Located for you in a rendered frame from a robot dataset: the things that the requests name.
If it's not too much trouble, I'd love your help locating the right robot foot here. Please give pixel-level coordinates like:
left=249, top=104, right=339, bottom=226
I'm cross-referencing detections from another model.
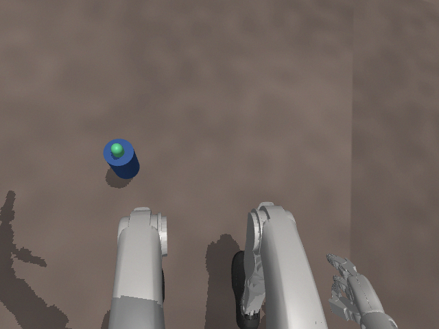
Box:
left=231, top=251, right=260, bottom=329

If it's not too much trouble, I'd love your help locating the right robot arm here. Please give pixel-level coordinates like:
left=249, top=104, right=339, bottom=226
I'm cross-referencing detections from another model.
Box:
left=360, top=312, right=398, bottom=329

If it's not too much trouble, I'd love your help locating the right robot hand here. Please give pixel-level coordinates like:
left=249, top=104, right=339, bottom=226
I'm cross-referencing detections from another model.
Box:
left=327, top=254, right=385, bottom=325

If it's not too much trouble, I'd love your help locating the bottle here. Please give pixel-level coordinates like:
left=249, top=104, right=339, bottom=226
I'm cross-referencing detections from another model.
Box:
left=104, top=138, right=140, bottom=179

